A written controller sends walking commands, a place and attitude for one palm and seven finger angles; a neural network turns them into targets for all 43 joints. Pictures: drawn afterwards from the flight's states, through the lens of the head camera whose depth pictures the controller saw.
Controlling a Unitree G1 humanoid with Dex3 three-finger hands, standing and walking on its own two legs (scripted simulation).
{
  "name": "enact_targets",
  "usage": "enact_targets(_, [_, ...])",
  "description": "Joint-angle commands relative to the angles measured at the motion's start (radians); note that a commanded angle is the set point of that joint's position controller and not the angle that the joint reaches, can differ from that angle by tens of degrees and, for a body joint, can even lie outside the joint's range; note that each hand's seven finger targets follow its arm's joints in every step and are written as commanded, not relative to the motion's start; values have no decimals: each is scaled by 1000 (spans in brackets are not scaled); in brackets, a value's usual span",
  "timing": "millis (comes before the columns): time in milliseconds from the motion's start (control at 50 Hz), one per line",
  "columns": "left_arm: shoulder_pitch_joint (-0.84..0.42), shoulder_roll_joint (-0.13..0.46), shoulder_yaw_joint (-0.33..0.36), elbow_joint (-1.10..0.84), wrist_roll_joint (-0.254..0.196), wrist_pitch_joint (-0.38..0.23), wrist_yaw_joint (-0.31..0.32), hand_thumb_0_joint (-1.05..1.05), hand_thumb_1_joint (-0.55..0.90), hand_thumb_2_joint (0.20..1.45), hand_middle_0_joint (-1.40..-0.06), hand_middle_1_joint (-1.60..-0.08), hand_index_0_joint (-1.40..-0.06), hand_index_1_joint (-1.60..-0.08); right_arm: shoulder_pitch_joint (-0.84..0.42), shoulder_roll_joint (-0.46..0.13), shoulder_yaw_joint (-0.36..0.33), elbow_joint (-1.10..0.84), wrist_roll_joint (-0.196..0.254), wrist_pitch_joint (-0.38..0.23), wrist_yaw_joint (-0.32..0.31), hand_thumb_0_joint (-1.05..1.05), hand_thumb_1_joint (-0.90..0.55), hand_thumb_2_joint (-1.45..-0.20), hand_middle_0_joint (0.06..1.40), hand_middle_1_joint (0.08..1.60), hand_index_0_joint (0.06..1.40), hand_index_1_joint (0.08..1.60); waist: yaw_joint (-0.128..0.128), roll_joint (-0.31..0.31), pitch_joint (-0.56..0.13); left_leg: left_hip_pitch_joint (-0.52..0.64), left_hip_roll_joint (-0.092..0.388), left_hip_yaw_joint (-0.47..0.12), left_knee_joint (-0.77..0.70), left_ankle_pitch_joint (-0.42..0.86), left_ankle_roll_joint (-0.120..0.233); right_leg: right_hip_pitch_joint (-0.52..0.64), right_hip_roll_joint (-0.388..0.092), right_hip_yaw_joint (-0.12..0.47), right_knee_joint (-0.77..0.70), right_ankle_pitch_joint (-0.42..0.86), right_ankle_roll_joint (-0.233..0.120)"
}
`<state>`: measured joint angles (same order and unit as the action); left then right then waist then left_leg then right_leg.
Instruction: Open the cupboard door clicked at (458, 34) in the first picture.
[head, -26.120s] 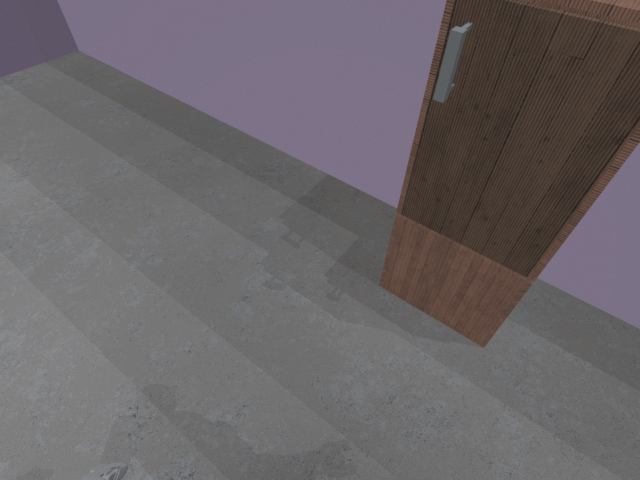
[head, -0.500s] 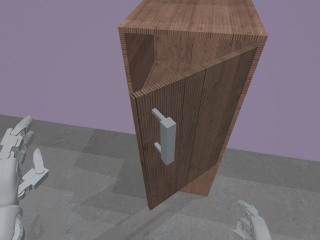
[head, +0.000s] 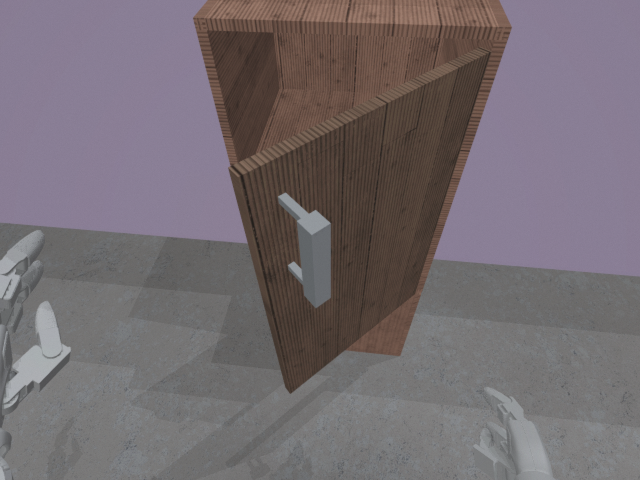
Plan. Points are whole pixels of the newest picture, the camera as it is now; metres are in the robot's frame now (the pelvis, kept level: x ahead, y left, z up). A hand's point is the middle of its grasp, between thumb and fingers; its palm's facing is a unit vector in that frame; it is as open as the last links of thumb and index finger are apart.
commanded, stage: step back with the hand held close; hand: left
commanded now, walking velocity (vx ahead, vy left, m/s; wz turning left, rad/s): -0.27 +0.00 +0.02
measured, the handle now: (303, 251) +0.34 +0.05 +0.13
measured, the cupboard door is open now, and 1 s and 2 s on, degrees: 46 46 46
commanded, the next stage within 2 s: stop stepping back and stand still in 1.18 s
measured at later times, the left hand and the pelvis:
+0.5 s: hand out of the picture +0.12 +0.27 +0.15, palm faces +0.45 -0.77 -0.46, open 7.4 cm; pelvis -0.08 +0.01 -0.02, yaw +1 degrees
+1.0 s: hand out of the picture +0.06 +0.24 +0.15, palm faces +0.32 -0.81 -0.49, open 7.4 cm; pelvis -0.15 -0.01 -0.01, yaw +0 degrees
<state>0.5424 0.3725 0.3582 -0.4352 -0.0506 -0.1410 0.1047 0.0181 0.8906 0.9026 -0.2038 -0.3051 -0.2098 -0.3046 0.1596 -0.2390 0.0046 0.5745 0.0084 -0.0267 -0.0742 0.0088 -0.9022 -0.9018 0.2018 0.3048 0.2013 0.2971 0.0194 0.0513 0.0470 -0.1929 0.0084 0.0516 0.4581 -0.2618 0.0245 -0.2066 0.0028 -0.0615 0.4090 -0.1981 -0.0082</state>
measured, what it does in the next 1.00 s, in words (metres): walks backwards: right foot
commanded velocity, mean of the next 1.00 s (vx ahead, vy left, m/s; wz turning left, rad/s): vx -0.33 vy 0.00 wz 0.01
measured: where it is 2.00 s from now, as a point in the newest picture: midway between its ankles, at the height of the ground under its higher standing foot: outside the picture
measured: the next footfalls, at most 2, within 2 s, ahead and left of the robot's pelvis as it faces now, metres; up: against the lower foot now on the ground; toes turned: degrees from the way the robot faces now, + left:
right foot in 0.82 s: -0.14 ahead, -0.11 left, +0.00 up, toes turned +3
left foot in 1.06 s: -0.12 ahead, +0.10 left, +0.00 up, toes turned +0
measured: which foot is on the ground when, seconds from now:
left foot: down 0.00-0.92, up 0.94-1.00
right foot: down 0.00-0.62, up 0.64-0.80, down 0.82-1.00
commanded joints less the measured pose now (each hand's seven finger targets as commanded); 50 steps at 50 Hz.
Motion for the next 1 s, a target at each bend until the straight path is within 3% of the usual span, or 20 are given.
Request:
enact_targets(0, [15,225,176,-260,0,-69,42,0,900,900,-200,-300,-200,-300,-68,-104,-56,-174,4,-40,-17,0,-900,-900,200,300,200,300,0,-26,-232,16,80,-100,-5,402,3,87,-101,106,46,409,-1])
enact_targets(180, [36,217,190,-296,8,-91,63,0,900,900,-200,-300,-200,-300,-56,-107,-60,-184,3,-58,-22,0,-900,-900,200,300,200,300,-5,18,-161,-184,115,-154,-55,133,25,48,-81,118,104,153,2])
enact_targets(340, [-29,204,196,-292,35,-125,76,0,900,900,-200,-300,-200,-300,-24,-120,-58,-188,-2,-98,-21,0,-900,-900,200,300,200,300,-18,14,-84,-430,123,-192,-88,-328,59,49,-75,155,138,-121,0])
enact_targets(460, [-66,220,197,-316,36,-148,90,0,900,900,-200,-300,-200,-300,-6,-118,-57,-157,-9,-121,-23,0,-900,-900,200,300,200,300,-26,-40,-84,-250,65,-163,78,-288,22,-184,-139,217,-6,-298,-44])
enact_targets(520, [-68,216,197,-323,33,-157,98,0,900,900,-200,-300,-200,-300,-5,-114,-48,-146,-13,-129,-22,0,-900,-900,200,300,200,300,-28,-36,-95,-231,71,-182,69,-271,21,-211,-134,195,19,-283,-39])
enact_targets(560, [-68,231,217,-328,36,-163,101,0,900,900,-200,-300,-200,-300,-21,-123,-51,-145,-14,-133,-27,0,-900,-900,200,300,200,300,-24,45,-86,-322,121,-241,-51,-319,39,-130,-85,149,110,-244,-16])
enact_targets(600, [-50,209,227,-303,44,-166,95,0,900,900,-200,-300,-200,-300,-28,-126,-52,-154,-18,-142,-27,0,-900,-900,200,300,200,300,-12,164,-109,-541,240,-358,-254,-418,88,115,16,74,373,-124,24])
enact_targets(620, [-51,206,226,-294,46,-168,88,0,900,900,-200,-300,-200,-300,-29,-120,-59,-155,-19,-145,-24,0,-900,-900,200,300,200,300,-9,175,-118,-561,280,-386,-287,-403,109,148,34,72,454,-122,26])
enact_targets(660, [-56,236,239,-294,44,-168,82,0,900,900,-200,-300,-200,-300,-30,-111,-68,-148,-22,-152,-18,0,-900,-900,200,300,200,300,-8,110,-116,-463,285,-374,-231,-217,125,74,32,103,471,-174,18])
enact_targets(680, [-41,203,209,-294,36,-167,77,0,900,900,-200,-300,-200,-300,-28,-102,-64,-140,-25,-158,-12,0,-900,-900,200,300,200,300,-9,88,-112,-390,271,-358,-203,-109,120,26,32,101,418,-213,13])
enact_targets(720, [-14,183,179,-294,20,-163,68,0,900,900,-200,-300,-200,-300,-24,-100,-60,-114,-28,-168,3,0,-900,-900,200,300,200,300,-12,118,-131,-231,252,-332,-187,60,100,-37,37,81,289,-258,5])
enact_targets(760, [-28,196,171,-319,13,-163,61,0,900,900,-200,-300,-200,-300,-36,-102,-56,-94,-33,-171,12,0,-900,-900,200,300,200,300,-6,157,-158,-126,235,-308,-154,248,83,-27,32,88,147,-186,-7])
enact_targets(780, [-28,200,170,-327,6,-167,54,0,900,900,-200,-300,-200,-300,-41,-102,-55,-85,-32,-171,16,0,-900,-900,200,300,200,300,0,123,-200,-53,222,-289,-111,363,71,-21,23,96,63,-103,-6])
enact_targets(820, [-48,229,184,-323,2,-174,40,0,900,900,-200,-300,-200,-300,-55,-105,-55,-81,-28,-157,17,0,-900,-900,200,300,200,300,-2,43,-246,23,165,-191,-28,404,31,-28,-23,138,-12,135,-8])
enact_targets(840, [-51,246,197,-328,-2,-177,43,0,900,900,-200,-300,-200,-300,-58,-90,-57,-91,-16,-144,14,0,-900,-900,200,300,200,300,-1,-25,-308,77,120,-112,46,456,9,-22,-84,194,-15,377,-6])
enact_targets(860, [-50,262,201,-343,-7,-168,47,0,900,900,-200,-300,-200,-300,-47,-77,-60,-89,2,-137,10,0,-900,-900,200,300,200,300,-8,-138,-369,94,75,-56,117,395,-10,9,-138,205,13,581,3])
enact_targets(880, [-18,274,220,-315,-12,-155,46,0,900,900,-200,-300,-200,-300,-60,-83,-65,-107,11,-132,4,0,-900,-900,200,300,200,300,-7,-183,-348,46,37,-49,195,209,-15,-22,-187,239,3,628,-5])
enact_targets(920, [12,279,225,-307,-7,-144,42,0,900,900,-200,-300,-200,-300,-89,-66,-53,-129,10,-120,2,0,-900,-900,200,300,200,300,2,-167,-217,-155,-16,-83,370,-100,-27,-62,-275,310,-38,600,-78])
enact_targets(940, [15,281,233,-293,-2,-133,42,0,900,900,-200,-300,-200,-300,-93,-51,-43,-129,2,-111,1,0,-900,-900,200,300,200,300,-3,-173,-184,-242,-6,-97,369,-138,-34,-2,-285,309,-8,721,-110])
enact_targets(980, [-1,267,223,-264,12,-118,45,0,900,900,-200,-300,-200,-300,-102,-46,-29,-118,-5,-93,-16,0,-900,-900,200,300,200,300,-19,-149,-139,-258,18,-98,246,-94,-37,43,-267,288,43,847,-102])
